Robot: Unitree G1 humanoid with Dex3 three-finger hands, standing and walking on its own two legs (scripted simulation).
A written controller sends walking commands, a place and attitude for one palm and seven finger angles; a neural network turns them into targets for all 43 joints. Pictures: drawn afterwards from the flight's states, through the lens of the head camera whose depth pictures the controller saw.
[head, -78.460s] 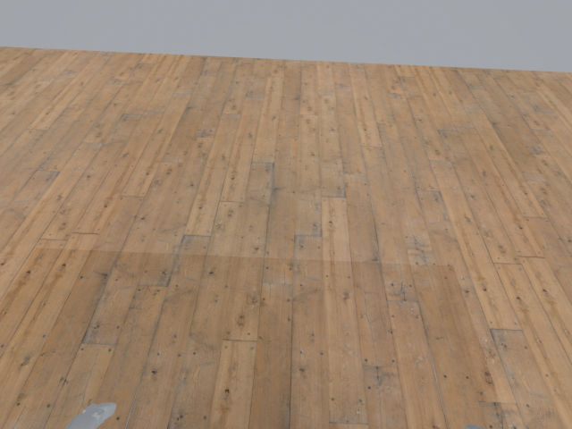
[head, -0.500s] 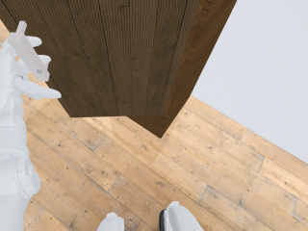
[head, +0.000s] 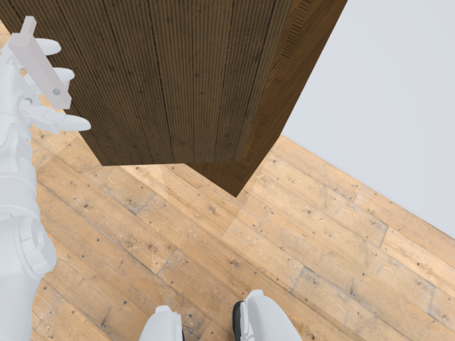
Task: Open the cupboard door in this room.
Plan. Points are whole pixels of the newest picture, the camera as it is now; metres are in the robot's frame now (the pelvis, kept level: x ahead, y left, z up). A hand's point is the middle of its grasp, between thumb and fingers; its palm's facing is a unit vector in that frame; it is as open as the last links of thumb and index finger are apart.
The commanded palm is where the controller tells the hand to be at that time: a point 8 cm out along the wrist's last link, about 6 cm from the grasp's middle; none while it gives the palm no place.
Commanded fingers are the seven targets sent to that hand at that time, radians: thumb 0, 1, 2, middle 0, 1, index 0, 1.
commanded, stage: close the thumb around the handle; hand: left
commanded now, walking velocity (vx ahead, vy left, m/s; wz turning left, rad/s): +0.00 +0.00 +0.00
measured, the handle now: (47, 65) +0.56 +0.26 +0.08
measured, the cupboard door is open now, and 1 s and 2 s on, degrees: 39 48 79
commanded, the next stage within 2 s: pull the door open along its arc in 0.58 s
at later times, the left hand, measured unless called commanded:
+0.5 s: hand (55, 95) +0.50 +0.23 +0.08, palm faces +0.05 -1.00 -0.01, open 5.9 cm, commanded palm +0.48 +0.27 +0.08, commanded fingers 0.00 0.90 0.90 -0.40 -1.35 -0.40 -1.35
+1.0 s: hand (56, 122) +0.45 +0.22 +0.08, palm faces +0.03 -1.00 -0.01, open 6.1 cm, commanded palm +0.39 +0.27 +0.08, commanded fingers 0.00 0.90 0.90 -0.40 -1.35 -0.40 -1.35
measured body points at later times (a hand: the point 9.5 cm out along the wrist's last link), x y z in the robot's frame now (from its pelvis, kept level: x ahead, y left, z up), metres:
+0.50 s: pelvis +0.01 +0.00 +0.00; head +0.13 +0.02 +0.44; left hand +0.49 +0.29 +0.09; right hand +0.02 -0.26 -0.10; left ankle -0.01 +0.11 -0.68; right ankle +0.04 -0.13 -0.68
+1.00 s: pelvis +0.01 +0.00 +0.01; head +0.11 +0.01 +0.45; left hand +0.44 +0.28 +0.09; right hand +0.05 -0.27 -0.10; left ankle -0.01 +0.11 -0.68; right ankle +0.04 -0.13 -0.68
